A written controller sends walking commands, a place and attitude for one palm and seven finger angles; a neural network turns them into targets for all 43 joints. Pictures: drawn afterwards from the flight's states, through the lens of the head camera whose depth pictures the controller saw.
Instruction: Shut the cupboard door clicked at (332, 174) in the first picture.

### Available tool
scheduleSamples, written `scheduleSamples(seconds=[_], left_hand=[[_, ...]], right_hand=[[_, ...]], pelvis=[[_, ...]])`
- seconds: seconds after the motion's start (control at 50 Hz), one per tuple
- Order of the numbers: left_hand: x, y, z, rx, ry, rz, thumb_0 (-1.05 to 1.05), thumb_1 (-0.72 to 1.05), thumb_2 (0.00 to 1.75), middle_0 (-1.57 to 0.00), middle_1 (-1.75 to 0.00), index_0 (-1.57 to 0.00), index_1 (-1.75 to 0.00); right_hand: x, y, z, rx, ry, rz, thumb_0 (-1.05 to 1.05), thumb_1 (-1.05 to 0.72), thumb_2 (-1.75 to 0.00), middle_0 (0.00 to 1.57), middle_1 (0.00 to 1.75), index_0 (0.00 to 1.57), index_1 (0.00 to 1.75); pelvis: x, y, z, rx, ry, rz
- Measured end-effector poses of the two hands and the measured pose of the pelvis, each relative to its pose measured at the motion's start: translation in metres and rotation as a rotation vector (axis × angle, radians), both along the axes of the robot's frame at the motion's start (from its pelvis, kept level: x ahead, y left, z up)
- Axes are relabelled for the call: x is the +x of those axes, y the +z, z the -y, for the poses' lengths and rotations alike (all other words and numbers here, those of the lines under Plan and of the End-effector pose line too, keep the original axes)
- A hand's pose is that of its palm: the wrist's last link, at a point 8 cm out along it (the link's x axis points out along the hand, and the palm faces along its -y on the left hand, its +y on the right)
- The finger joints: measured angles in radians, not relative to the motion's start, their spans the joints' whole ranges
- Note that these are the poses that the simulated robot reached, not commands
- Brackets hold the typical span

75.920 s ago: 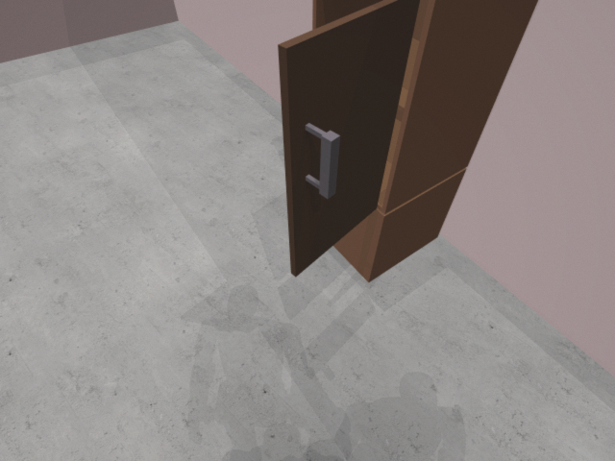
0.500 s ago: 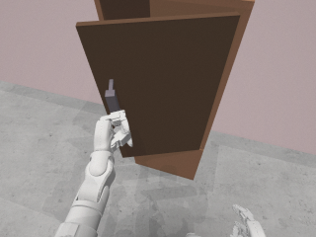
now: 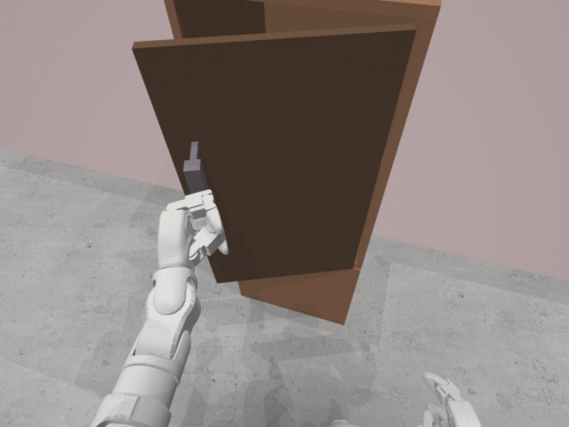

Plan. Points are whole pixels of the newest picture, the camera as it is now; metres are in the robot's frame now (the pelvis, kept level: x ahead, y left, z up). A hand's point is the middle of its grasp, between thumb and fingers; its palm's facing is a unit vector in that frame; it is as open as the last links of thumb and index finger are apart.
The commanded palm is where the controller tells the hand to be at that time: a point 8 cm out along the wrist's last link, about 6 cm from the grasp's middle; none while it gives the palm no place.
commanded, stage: push the door shut along its arc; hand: left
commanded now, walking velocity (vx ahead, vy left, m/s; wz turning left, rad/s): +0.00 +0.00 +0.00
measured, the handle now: (202, 186) +0.46 +0.15 +0.07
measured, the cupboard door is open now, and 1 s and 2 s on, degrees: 24 4 0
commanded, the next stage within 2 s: pull the fist back off the door in 1.82 s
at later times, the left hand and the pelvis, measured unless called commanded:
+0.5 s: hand (218, 204) +0.42 +0.12 +0.08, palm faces -0.01 -1.00 -0.05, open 3.1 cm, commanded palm +0.41 +0.16 +0.08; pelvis +0.00 +0.01 +0.00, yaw +0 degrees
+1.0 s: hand (233, 171) +0.49 +0.10 +0.08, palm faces -0.16 -0.99 -0.03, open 3.1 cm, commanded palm +0.48 +0.15 +0.08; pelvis -0.01 +0.02 -0.02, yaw +0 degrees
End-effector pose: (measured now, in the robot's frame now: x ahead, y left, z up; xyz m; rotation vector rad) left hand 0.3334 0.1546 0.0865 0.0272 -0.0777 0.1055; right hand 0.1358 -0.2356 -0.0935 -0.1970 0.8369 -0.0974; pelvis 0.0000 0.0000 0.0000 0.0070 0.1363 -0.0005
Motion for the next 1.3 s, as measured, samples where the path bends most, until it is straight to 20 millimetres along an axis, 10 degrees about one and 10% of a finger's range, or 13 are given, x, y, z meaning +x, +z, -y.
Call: scheduleSamples(seconds=[0.26,0.88,1.3], left_hand=[[0.037,-0.004,-0.007,0.001,-0.053,-0.048,0.01,0.89,0.9,-1.32,-1.5,-1.3,-1.5],[0.128,-0.006,-0.009,0.012,-0.214,-0.084,0.01,0.9,0.9,-1.31,-1.5,-1.3,-1.5],[0.192,-0.008,0.03,0.01,-0.362,-0.109,0.01,0.9,0.9,-1.3,-1.5,-1.3,-1.5]], right_hand=[[-0.014,-0.007,0.005,-0.007,-0.044,-0.045,0.01,-0.9,-0.9,0.2,0.3,0.2,0.3],[-0.121,-0.031,0.008,-0.053,-0.154,-0.312,0.01,-0.9,-0.9,0.2,0.3,0.2,0.3],[-0.162,-0.033,0.0,-0.052,-0.232,-0.474,0.01,-0.9,-0.9,0.2,0.3,0.2,0.3]], pelvis=[[-0.001,0.0,0.001,0.002,-0.002,-0.025],[-0.013,-0.018,-0.017,-0.014,0.002,-0.14],[0.002,-0.027,-0.023,-0.028,-0.01,-0.229]])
